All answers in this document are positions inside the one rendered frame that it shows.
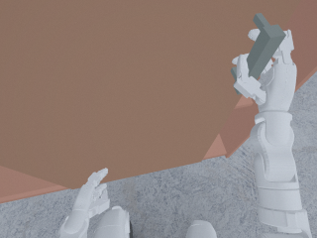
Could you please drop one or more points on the robot left forearm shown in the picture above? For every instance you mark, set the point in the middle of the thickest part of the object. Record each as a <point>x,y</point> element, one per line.
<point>75,225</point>

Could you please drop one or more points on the robot left hand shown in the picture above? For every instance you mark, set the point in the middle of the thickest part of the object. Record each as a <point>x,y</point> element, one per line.
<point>88,200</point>

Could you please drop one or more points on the robot thigh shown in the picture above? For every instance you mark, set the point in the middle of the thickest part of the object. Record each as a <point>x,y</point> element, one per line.
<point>201,229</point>
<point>115,223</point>

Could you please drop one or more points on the wardrobe door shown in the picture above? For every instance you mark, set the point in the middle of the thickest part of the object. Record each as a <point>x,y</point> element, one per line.
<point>13,182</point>
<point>132,86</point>

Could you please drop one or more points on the right robot thigh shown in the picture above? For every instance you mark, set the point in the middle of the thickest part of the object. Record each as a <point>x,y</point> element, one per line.
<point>201,229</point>

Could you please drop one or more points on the robot right forearm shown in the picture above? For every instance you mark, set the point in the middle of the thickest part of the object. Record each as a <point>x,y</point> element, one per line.
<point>276,174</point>

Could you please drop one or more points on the left robot thigh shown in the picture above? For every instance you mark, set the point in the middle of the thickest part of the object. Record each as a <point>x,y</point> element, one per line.
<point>115,223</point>

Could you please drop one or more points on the handle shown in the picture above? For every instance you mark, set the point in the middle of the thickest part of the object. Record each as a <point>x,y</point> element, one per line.
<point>266,44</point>

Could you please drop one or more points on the robot right hand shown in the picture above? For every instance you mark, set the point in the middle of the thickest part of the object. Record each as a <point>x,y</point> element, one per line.
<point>278,80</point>

